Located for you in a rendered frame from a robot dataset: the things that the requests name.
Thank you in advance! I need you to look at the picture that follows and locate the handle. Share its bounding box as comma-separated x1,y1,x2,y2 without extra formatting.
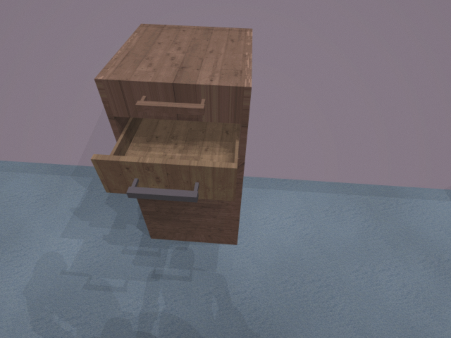
135,101,205,115
126,178,199,203

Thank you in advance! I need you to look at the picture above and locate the cabinet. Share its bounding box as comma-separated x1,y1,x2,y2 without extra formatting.
94,24,252,245

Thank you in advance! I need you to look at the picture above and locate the drawer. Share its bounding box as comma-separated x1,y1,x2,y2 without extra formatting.
91,118,240,201

